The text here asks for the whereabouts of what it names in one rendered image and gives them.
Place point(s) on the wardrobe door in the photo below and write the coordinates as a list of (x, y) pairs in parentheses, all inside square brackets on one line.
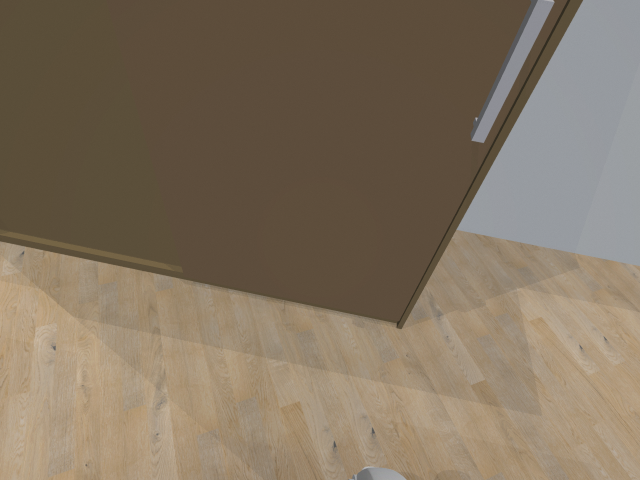
[(74, 162), (317, 150)]

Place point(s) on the handle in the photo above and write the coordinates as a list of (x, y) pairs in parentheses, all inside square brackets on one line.
[(519, 50)]

